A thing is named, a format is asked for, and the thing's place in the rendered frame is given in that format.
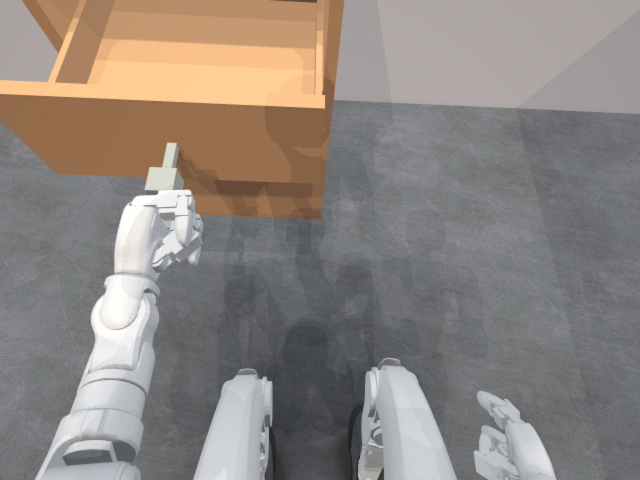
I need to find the right robot thigh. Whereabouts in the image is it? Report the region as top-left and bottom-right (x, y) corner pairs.
(364, 365), (457, 480)

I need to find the right robot hand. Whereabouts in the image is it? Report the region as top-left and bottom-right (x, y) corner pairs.
(474, 391), (556, 480)

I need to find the handle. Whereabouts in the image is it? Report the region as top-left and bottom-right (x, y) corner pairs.
(145, 143), (184, 195)

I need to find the robot right shin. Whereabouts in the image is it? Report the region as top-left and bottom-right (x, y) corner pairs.
(358, 358), (418, 480)

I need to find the left robot hand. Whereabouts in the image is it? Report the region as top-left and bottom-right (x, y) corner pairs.
(114, 190), (203, 283)

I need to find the drawer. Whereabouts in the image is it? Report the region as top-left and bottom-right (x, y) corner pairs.
(0, 0), (325, 184)

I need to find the left robot forearm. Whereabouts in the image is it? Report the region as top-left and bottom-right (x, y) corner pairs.
(35, 273), (160, 480)

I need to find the cabinet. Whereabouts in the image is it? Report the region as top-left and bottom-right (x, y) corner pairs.
(22, 0), (344, 219)

